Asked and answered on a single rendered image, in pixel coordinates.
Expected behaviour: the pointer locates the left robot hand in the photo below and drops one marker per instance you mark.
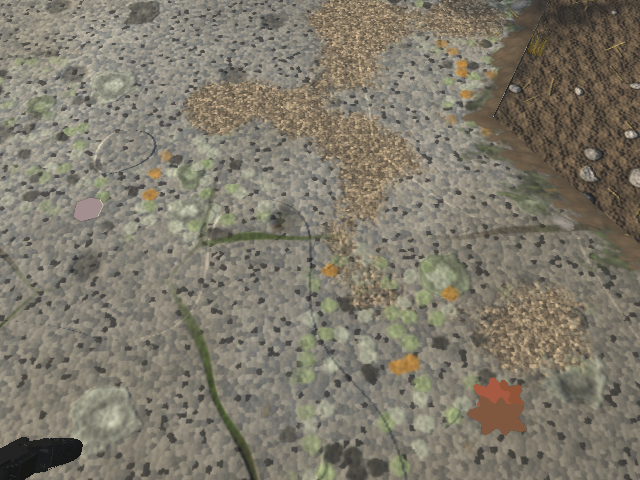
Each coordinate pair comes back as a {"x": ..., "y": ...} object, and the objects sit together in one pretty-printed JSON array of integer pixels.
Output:
[{"x": 22, "y": 458}]

